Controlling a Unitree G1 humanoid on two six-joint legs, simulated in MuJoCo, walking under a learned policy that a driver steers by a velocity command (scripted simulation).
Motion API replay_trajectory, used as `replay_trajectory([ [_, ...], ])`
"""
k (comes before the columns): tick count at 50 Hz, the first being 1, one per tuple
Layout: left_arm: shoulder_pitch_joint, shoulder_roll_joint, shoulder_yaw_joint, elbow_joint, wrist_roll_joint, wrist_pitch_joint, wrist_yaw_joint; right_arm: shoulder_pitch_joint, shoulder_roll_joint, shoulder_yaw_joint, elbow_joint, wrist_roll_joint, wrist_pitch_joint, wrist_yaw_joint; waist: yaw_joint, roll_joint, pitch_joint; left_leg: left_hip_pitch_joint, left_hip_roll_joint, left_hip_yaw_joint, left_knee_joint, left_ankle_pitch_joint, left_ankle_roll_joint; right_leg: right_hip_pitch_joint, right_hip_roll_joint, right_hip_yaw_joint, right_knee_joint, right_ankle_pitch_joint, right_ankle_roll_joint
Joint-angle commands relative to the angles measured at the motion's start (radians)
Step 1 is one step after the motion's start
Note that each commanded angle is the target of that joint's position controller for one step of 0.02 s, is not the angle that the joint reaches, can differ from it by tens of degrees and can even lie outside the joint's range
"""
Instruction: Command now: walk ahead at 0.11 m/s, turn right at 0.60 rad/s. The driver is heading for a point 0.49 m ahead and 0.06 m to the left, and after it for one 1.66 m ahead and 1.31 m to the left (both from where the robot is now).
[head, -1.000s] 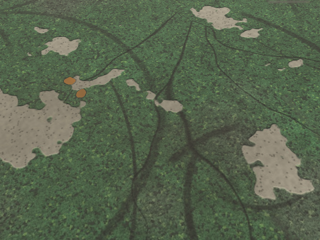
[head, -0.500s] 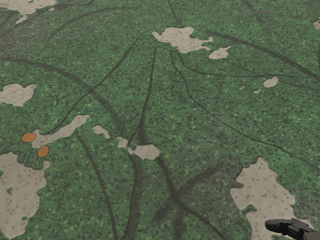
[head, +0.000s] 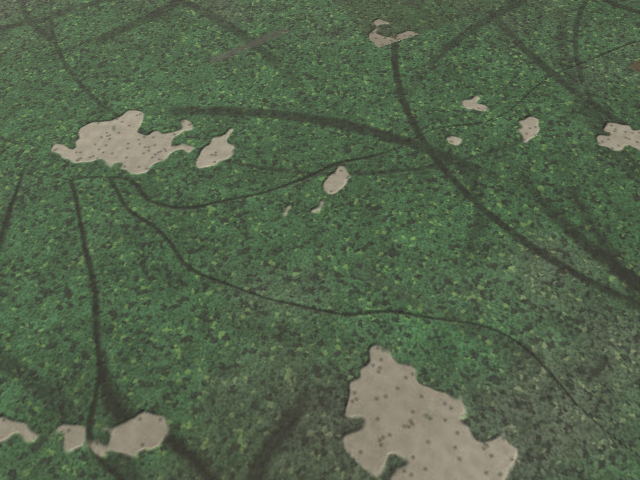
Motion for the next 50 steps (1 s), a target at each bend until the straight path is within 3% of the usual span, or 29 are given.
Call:
replay_trajectory([
  [1, 0.151, 0.1, 0.039, -0.03, 0.019, -0.028, 0.018, 0.006, -0.17, -0.046, -0.056, 0.004, 0.015, -0.008, 0.084, 0.057, -0.179, -0.001, 0.193, -0.049, 0.261, 0.686, 0.068, 0.264, 0.057, -0.01, -0.176, 0.065, -0.05],
  [2, 0.227, 0.202, 0.064, -0.032, 0.025, -0.041, 0.035, 0.065, -0.147, -0.039, -0.082, -0.004, 0.021, -0.005, 0.103, -0.124, -0.264, -0.174, 0.131, -0.021, 0.532, 0.331, 0.011, 0.457, -0.146, 0.242, -0.205, 0.415, -0.109],
  [3, 0.217, 0.318, 0.093, -0.06, -0.012, -0.029, 0.044, 0.095, -0.075, -0.019, -0.14, -0.004, 0.039, 0.0, 0.063, -0.261, -0.329, -0.448, -0.064, -0.075, 0.79, -0.376, -0.038, 0.587, -0.409, 0.629, -0.211, 0.805, -0.317],
  [4, 0.288, 0.263, 0.086, -0.04, -0.061, -0.021, 0.044, 0.053, -0.107, -0.026, -0.118, -0.034, 0.064, -0.003, 0.106, -0.047, -0.351, -0.462, -0.012, -0.237, 0.866, -0.349, -0.042, 0.581, -0.366, 0.543, -0.163, 0.934, -0.34],
  [5, 0.232, 0.254, 0.086, -0.05, -0.048, -0.009, 0.058, 0.017, -0.081, -0.015, -0.144, -0.01, 0.066, -0.008, 0.105, -0.131, -0.318, -0.509, -0.02, -0.248, 0.873, -0.279, -0.046, 0.518, -0.354, 0.521, -0.229, 0.666, -0.353],
  [6, 0.156, 0.182, 0.065, -0.054, -0.039, 0.003, 0.067, -0.04, -0.099, -0.016, -0.139, -0.011, 0.064, -0.014, 0.083, -0.062, -0.208, -0.511, 0.02, -0.266, 0.793, -0.17, -0.044, 0.41, -0.27, 0.442, -0.294, 0.431, -0.283],
  [7, 0.089, 0.139, 0.049, -0.059, -0.038, 0.008, 0.074, -0.052, -0.114, -0.023, -0.139, -0.019, 0.067, -0.015, 0.046, -0.094, -0.142, -0.472, 0.029, -0.263, 0.716, -0.117, -0.039, 0.317, -0.199, 0.381, -0.322, 0.329, -0.222],
  [8, 0.071, 0.113, 0.038, -0.059, -0.031, 0.008, 0.073, -0.017, -0.122, -0.026, -0.118, -0.028, 0.077, -0.011, 0.027, -0.096, -0.143, -0.41, 0.018, -0.25, 0.704, -0.087, -0.035, 0.269, -0.167, 0.339, -0.328, 0.361, -0.2],
  [11, 0.092, 0.131, 0.04, -0.044, -0.021, -0.011, 0.065, 0.016, -0.087, -0.02, -0.103, -0.018, 0.095, -0.001, 0.017, -0.049, -0.179, -0.341, -0.007, -0.244, 0.643, -0.059, -0.024, 0.246, -0.152, 0.302, -0.335, 0.385, -0.186],
  [17, 0.113, 0.127, 0.035, -0.019, -0.01, -0.004, 0.059, -0.052, -0.069, -0.011, -0.114, -0.014, 0.104, -0.001, 0.058, -0.109, -0.14, -0.283, -0.023, -0.245, 0.398, -0.055, -0.011, 0.229, -0.143, 0.349, -0.396, -0.024, -0.171],
  [20, 0.119, 0.128, 0.033, -0.003, -0.004, 0.003, 0.056, -0.048, -0.065, -0.009, -0.109, -0.006, 0.097, -0.006, 0.067, -0.109, -0.121, -0.214, -0.051, -0.23, 0.276, -0.083, 0.009, 0.215, -0.15, 0.383, -0.384, -0.072, -0.164],
  [23, 0.107, 0.119, 0.025, 0.016, -0.02, 0.008, 0.067, 0.033, -0.038, 0.0, -0.078, -0.004, 0.078, -0.016, 0.022, -0.072, -0.11, -0.043, -0.069, -0.209, -0.018, 0.046, 0.045, 0.162, -0.133, 0.39, -0.334, -0.058, -0.115],
  [24, 0.127, 0.093, 0.016, 0.024, -0.024, 0.005, 0.072, 0.031, -0.052, 0.002, -0.079, -0.014, 0.065, -0.02, 0.029, -0.028, -0.104, 0.019, -0.017, -0.279, -0.112, 0.092, 0.061, 0.116, -0.106, 0.382, -0.311, -0.086, -0.066],
  [25, 0.153, 0.037, 0.0, 0.022, -0.027, -0.002, 0.074, 0.031, -0.099, 0.002, -0.093, -0.033, 0.051, -0.024, 0.047, 0.102, -0.126, 0.051, 0.161, -0.474, -0.212, 0.039, 0.094, 0.083, -0.044, 0.311, -0.198, -0.15, -0.016],
  [26, 0.12, 0.051, 0.005, 0.017, -0.034, -0.002, 0.072, -0.063, -0.137, -0.003, -0.101, -0.025, 0.047, -0.016, 0.083, 0.201, -0.034, -0.154, 0.254, -0.587, -0.256, 0.075, 0.153, 0.123, 0.083, 0.165, -0.185, -0.153, 0.008],
  [27, 0.124, 0.065, 0.007, 0.038, -0.016, -0.002, 0.065, -0.125, -0.089, 0.008, -0.111, -0.018, 0.039, -0.011, 0.098, 0.17, -0.02, -0.232, 0.228, -0.529, -0.246, 0.092, 0.152, 0.251, 0.05, 0.155, -0.148, -0.12, 0.013],
  [28, 0.117, 0.056, 0.006, 0.05, -0.015, -0.003, 0.057, -0.132, -0.074, 0.015, -0.107, -0.012, 0.032, -0.009, 0.1, 0.163, -0.036, -0.229, 0.171, -0.471, -0.225, 0.089, 0.118, 0.298, 0.05, 0.161, -0.191, -0.039, 0.009],
  [31, 0.105, 0.072, 0.005, 0.07, -0.011, -0.017, 0.053, -0.071, -0.092, 0.009, -0.079, -0.004, 0.026, -0.012, 0.073, 0.154, -0.067, -0.173, 0.089, -0.395, -0.179, 0.09, 0.068, 0.344, 0.007, 0.199, -0.252, 0.093, 0.012],
  [34, 0.123, 0.069, 0.003, 0.119, -0.023, -0.022, 0.063, -0.039, -0.074, 0.011, -0.064, -0.005, 0.034, -0.011, 0.058, 0.053, -0.041, -0.134, 0.066, -0.379, -0.168, 0.034, 0.071, 0.296, -0.013, 0.224, -0.27, 0.066, 0.004],
  [38, 0.123, 0.061, -0.001, 0.166, -0.025, -0.025, 0.075, -0.019, -0.074, 0.009, -0.035, -0.006, 0.033, -0.012, 0.047, 0.014, -0.053, -0.082, 0.055, -0.359, -0.141, 0.123, 0.074, 0.294, -0.024, 0.239, -0.293, 0.11, 0.003],
  [47, 0.132, 0.07, -0.003, 0.278, -0.031, -0.023, 0.089, -0.006, -0.06, 0.014, 0.053, -0.006, 0.029, -0.015, 0.046, 0.011, -0.058, -0.049, 0.048, -0.344, -0.149, 0.182, 0.07, 0.339, -0.043, 0.245, -0.305, 0.169, -0.003],
  [48, 0.142, 0.064, -0.005, 0.294, -0.031, -0.021, 0.089, 0.009, -0.058, 0.015, 0.069, -0.008, 0.029, -0.014, 0.044, 0.018, -0.077, -0.041, 0.042, -0.343, -0.164, 0.083, 0.072, 0.345, -0.033, 0.238, -0.307, 0.078, -0.007],
  [50, 0.136, 0.081, 0.004, 0.302, -0.025, -0.014, 0.087, 0.026, -0.094, 0.0, 0.085, -0.014, 0.036, -0.01, 0.034, 0.064, -0.031, -0.059, 0.043, -0.386, -0.186, -0.207, 0.107, 0.254, 0.022, 0.196, -0.238, -0.202, -0.03],
])
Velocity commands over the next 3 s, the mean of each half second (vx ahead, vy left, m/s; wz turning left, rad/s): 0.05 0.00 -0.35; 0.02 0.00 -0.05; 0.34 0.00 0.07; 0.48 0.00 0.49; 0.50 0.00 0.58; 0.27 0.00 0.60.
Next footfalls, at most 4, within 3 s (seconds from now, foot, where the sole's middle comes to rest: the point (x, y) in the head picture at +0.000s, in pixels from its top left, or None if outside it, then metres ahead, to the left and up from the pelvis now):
0.04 right None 0.14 -0.09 -0.77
0.48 left None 0.09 0.11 -0.77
1.24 right None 0.20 -0.13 -0.77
1.74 left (331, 427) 0.54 -0.01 -0.77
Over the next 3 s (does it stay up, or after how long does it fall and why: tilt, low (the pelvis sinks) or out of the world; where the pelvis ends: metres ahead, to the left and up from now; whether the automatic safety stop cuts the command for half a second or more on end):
stays up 0.94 0.10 0.00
